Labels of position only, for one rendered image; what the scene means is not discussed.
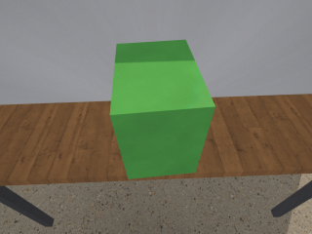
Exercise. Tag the carton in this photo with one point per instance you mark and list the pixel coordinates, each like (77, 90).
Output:
(161, 108)

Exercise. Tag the table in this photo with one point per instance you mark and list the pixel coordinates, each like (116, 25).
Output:
(75, 142)

